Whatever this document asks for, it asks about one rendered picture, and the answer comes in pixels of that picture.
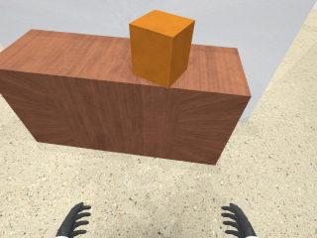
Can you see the left robot hand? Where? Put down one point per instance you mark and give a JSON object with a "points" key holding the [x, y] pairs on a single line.
{"points": [[69, 223]]}

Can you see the right robot hand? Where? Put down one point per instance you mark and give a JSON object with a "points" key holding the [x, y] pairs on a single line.
{"points": [[242, 224]]}

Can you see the pedestal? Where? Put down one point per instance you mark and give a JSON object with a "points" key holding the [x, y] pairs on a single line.
{"points": [[79, 90]]}

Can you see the carton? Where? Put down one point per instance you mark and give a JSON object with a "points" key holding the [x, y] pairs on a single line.
{"points": [[160, 46]]}

